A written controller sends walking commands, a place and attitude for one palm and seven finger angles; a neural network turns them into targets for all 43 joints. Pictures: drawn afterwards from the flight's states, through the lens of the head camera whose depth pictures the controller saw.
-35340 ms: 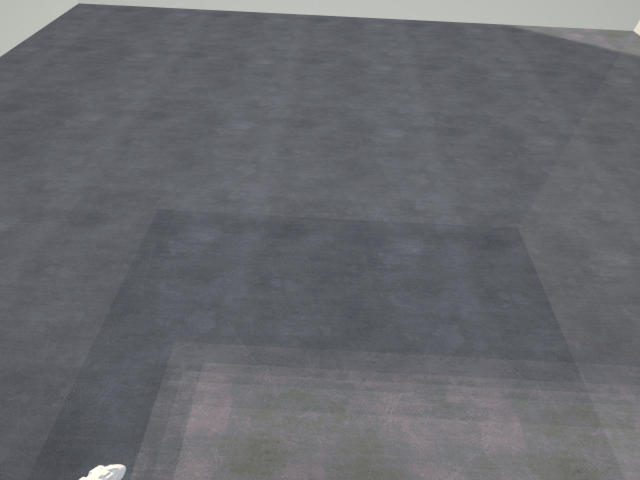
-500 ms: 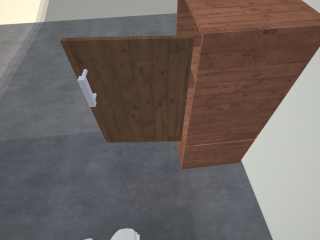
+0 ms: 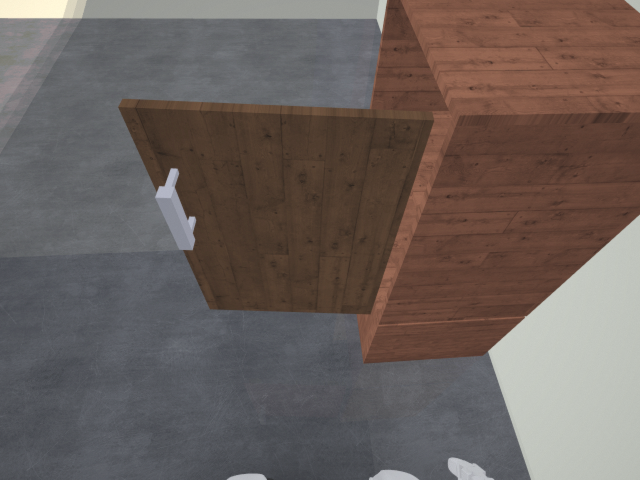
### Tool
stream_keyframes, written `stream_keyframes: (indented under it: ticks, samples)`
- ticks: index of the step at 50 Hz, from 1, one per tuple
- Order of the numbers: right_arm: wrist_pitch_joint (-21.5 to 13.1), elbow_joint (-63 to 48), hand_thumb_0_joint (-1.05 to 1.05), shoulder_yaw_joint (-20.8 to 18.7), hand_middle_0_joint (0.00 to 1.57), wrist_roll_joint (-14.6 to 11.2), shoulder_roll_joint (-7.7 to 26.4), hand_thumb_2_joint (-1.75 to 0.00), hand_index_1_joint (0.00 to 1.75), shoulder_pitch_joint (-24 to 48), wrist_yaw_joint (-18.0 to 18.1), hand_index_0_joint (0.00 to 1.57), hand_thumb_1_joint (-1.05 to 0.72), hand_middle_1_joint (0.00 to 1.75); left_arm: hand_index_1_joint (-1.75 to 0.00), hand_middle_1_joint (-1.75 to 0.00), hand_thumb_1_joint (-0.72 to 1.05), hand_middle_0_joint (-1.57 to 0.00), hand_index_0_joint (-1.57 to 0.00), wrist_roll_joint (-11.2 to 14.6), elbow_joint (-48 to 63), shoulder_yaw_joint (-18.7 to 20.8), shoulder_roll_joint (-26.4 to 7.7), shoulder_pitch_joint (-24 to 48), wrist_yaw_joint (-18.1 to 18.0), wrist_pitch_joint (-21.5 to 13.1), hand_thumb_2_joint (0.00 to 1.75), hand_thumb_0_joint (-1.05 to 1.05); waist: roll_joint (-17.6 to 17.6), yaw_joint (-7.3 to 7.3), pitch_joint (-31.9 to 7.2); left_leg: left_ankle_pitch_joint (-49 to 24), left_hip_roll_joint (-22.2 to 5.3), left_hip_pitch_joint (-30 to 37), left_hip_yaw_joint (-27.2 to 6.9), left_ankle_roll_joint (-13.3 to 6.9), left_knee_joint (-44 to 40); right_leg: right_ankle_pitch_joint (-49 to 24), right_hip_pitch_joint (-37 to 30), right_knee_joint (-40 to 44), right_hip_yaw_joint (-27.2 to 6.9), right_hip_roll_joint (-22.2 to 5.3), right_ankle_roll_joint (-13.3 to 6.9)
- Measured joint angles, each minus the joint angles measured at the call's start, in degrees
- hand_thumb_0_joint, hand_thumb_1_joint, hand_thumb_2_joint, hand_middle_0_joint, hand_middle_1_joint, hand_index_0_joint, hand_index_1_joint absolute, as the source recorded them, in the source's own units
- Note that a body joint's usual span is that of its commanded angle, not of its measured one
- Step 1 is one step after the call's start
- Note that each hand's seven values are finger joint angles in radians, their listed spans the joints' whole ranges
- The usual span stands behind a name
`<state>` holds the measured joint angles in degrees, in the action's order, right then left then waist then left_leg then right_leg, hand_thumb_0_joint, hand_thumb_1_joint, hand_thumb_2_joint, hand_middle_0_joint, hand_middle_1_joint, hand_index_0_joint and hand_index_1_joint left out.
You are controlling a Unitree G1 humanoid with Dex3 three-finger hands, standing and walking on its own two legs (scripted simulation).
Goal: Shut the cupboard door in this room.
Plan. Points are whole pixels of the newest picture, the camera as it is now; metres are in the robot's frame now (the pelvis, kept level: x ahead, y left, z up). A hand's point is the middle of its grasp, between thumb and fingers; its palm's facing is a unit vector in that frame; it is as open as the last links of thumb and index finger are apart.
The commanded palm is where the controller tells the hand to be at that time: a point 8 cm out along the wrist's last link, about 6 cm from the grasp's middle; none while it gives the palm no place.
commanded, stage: come to a stop and stand still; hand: left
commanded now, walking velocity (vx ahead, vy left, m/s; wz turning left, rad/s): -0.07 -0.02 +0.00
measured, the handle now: (180, 210) +0.47 +0.27 -0.01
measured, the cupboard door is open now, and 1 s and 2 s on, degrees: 85 85 85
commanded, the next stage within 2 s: look again from close up in 1.12 s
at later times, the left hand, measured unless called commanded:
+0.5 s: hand out of the picture +0.00 +0.14 -0.15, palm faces +0.10 -0.95 -0.28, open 7.3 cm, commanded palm none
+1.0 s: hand out of the picture -0.03 +0.18 -0.18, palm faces +0.05 -0.98 -0.19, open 7.3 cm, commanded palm none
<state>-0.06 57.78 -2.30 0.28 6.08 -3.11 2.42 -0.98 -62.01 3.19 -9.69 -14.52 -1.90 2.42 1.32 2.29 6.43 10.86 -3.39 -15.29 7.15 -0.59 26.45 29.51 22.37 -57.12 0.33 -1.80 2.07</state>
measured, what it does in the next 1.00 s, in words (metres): steps on the spot: right foot, then left foot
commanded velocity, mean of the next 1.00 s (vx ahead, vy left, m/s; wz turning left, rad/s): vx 0.02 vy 0.08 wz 0.00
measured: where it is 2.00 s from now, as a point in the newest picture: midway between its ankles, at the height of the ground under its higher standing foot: outside the picture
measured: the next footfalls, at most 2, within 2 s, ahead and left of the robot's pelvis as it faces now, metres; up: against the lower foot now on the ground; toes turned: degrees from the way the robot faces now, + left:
right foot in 0.16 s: +0.00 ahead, -0.12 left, +0.00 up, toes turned -2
left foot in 0.66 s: -0.03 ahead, +0.12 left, +0.00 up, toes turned +4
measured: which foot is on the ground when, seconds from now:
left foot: down 0.00-0.16, up 0.18-0.64, down 0.66-1.00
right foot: up 0.00-0.14, down 0.16-1.00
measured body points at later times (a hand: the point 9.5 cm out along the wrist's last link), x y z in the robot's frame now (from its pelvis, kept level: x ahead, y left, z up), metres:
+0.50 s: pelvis -0.02 -0.05 +0.01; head +0.02 -0.08 +0.45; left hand +0.00 +0.19 -0.13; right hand +0.01 -0.31 -0.16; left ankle -0.08 +0.11 -0.67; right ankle -0.01 -0.16 -0.74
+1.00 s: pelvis -0.03 +0.00 +0.00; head -0.01 +0.00 +0.45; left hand -0.03 +0.23 -0.16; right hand +0.01 -0.23 -0.16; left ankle -0.07 +0.11 -0.74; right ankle -0.04 -0.12 -0.74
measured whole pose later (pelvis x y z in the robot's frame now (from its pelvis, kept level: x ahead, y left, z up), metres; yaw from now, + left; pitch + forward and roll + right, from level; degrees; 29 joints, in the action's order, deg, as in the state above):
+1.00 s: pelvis -0.03 +0.00 +0.00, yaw +1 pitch -1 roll +0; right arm -0.2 62.6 -1.5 0.0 9.3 -11.9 2.1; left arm -1.0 -64.5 0.5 -8.5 -14.5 -1.8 0.4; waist 0.2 0.8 2.5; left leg 17.0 0.2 -6.6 2.9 -0.6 24.7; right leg 15.6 10.4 -27.2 2.8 -2.1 0.5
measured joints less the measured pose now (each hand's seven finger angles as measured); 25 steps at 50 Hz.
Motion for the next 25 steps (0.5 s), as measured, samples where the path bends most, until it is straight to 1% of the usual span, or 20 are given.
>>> stream_keyframes:
  ticks: [2, 4, 6, 7, 8, 9, 11, 12, 15, 18, 21, 23, 25]
  samples:
    - [0.5, -0.3, -0.03, -0.4, 0.21, 0.4, 0.8, -0.89, 0.30, -0.1, -0.2, 0.21, -0.93, 0.30, -0.30, -0.30, 0.90, -0.20, -0.20, 0.0, 1.4, 0.8, -0.8, 1.1, 0.1, 0.5, 0.90, 0.00, -0.2, -0.30, 0.2, -0.2, -0.6, -0.7, -0.1, 0.6, 0.3, -1.0, 1.9, -1.2, -0.3, -0.2, 0.2]
    - [1.1, -0.1, -0.02, -0.9, 0.21, 0.7, 2.0, -0.89, 0.30, -0.6, -0.5, 0.21, -0.93, 0.30, -0.30, -0.30, 0.90, -0.20, -0.20, 0.0, 2.7, 1.1, -1.5, 2.0, 0.2, 0.6, 0.90, 0.00, -0.8, -0.49, 0.2, -0.2, -1.3, -1.4, -0.5, 1.3, 1.1, -1.8, 1.5, 2.1, 0.1, -0.6, 0.1]
    - [1.7, 0.3, -0.02, -1.3, 0.21, 0.9, 3.2, -0.89, 0.30, -1.3, -0.8, 0.21, -0.92, 0.30, -0.30, -0.30, 0.90, -0.20, -0.20, -0.1, 3.8, 1.1, -1.9, 2.7, 0.3, 0.2, 0.90, 0.00, -1.5, -0.71, -0.1, 0.1, -1.8, -2.4, -1.1, 2.2, 2.6, -4.0, -0.8, 9.2, 1.1, -1.1, -0.2]
    - [1.9, 0.6, -0.02, -1.5, 0.21, 0.9, 3.8, -0.89, 0.30, -1.9, -1.0, 0.21, -0.92, 0.30, -0.30, -0.30, 0.90, -0.20, -0.20, -0.1, 4.2, 1.0, -2.1, 2.7, 0.3, -0.3, 0.90, 0.00, -1.8, -0.73, -0.5, 0.6, -2.1, -3.0, -1.3, 2.7, 3.9, -7.1, -2.8, 14.3, 1.6, -1.3, -0.3]
    - [2.1, 0.8, -0.01, -1.7, 0.21, 0.7, 4.2, -0.89, 0.30, -2.7, -1.3, 0.21, -0.92, 0.30, -0.30, -0.30, 0.90, -0.20, -0.20, -0.3, 4.6, 0.7, -2.5, 2.2, 0.4, -1.0, 0.90, 0.00, -1.3, -0.73, -1.3, 1.4, -1.8, -3.9, -1.3, 3.2, 5.7, -10.7, -5.1, 20.3, 1.5, -2.0, -0.4]
    - [2.4, 1.1, -0.01, -1.8, 0.20, 0.4, 4.7, -0.89, 0.30, -3.2, -1.5, 0.21, -0.92, 0.30, -0.30, -0.30, 0.90, -0.20, -0.20, -0.6, 4.4, 0.5, -2.4, 2.3, 0.2, -1.6, 0.90, 0.00, -1.7, -0.74, -1.5, 3.8, -1.8, -4.8, -1.9, 3.4, 8.1, -11.7, -5.4, 21.0, 1.6, -1.9, -0.8]
    - [3.3, 1.5, -0.01, -2.1, 0.20, 0.3, 6.1, -0.89, 0.30, -4.5, -1.8, 0.20, -0.92, 0.30, -0.30, -0.30, 0.91, -0.20, -0.20, -0.8, 3.8, -0.5, -1.3, 2.3, 0.4, -1.6, 0.90, 0.00, -3.4, -1.26, -1.9, 11.8, -0.6, -5.7, -5.1, 2.7, 13.0, -10.2, -5.8, 19.8, 2.5, -1.2, -2.1]
    - [3.8, 1.8, 0.00, -2.1, 0.20, 0.4, 6.6, -0.90, 0.30, -5.1, -2.0, 0.20, -0.92, 0.30, -0.30, -0.30, 0.91, -0.20, -0.20, -0.8, 3.8, -0.8, -0.7, 2.0, 0.5, -1.7, 0.90, 0.00, -3.6, -1.23, -2.4, 13.6, 0.5, -6.2, -6.1, 2.4, 16.0, -10.1, -6.2, 20.5, 2.6, -1.2, -2.5]
    - [4.2, 2.4, 0.00, -2.2, 0.20, 0.6, 7.8, -0.90, 0.30, -6.9, -2.5, 0.20, -0.91, 0.30, -0.30, -0.30, 0.90, -0.20, -0.20, -0.6, 3.7, -1.4, 0.8, 1.5, 0.8, -1.6, 0.90, 0.00, -3.7, -1.30, -3.3, 12.6, 2.8, -7.5, -7.1, 2.4, 25.3, -12.2, -7.9, 24.7, 2.3, -1.3, -2.9]
    - [4.2, 2.2, 0.00, -2.1, 0.20, 0.8, 8.4, -0.90, 0.30, -8.8, -2.7, 0.20, -0.91, 0.30, -0.30, -0.30, 0.91, -0.20, -0.20, -0.5, 4.2, -1.4, 1.6, 1.5, 0.5, -1.9, 0.90, 0.00, -3.2, -1.39, -3.4, 10.4, 3.9, -8.2, -7.2, 3.2, 31.3, -14.4, -8.7, 28.2, 2.3, -1.8, -3.1]
    - [4.5, 2.1, 0.00, -2.0, 0.20, 0.9, 8.6, -0.90, 0.30, -10.1, -2.8, 0.20, -0.91, 0.30, -0.30, -0.30, 0.91, -0.20, -0.20, -0.5, 4.6, -1.0, 1.4, 1.5, 0.1, -2.3, 0.90, 0.01, -2.8, -1.20, -3.0, 10.0, 3.9, -8.0, -7.4, 4.0, 32.9, -15.7, -8.8, 30.0, 2.7, -2.5, -3.1]
    - [4.7, 2.0, 0.00, -1.9, 0.20, 0.9, 8.5, -0.90, 0.30, -10.5, -2.7, 0.20, -0.91, 0.30, -0.30, -0.30, 0.91, -0.20, -0.20, -0.6, 4.8, -0.9, 1.2, 1.4, 0.0, -2.5, 0.90, 0.01, -2.5, -0.88, -2.7, 10.7, 3.6, -7.3, -7.5, 4.3, 31.3, -16.3, -8.6, 30.6, 2.9, -2.9, -2.8]
    - [4.6, 1.9, 0.00, -1.6, 0.20, 0.7, 8.3, -0.90, 0.30, -10.4, -2.7, 0.20, -0.91, 0.30, -0.30, -0.30, 0.91, -0.20, -0.20, -0.8, 4.9, -0.8, 0.7, 1.1, 0.1, -2.4, 0.90, 0.00, -2.2, -0.49, -2.4, 11.7, 3.1, -5.9, -7.3, 4.3, 27.5, -16.7, -8.3, 30.9, 2.9, -3.4, -2.5]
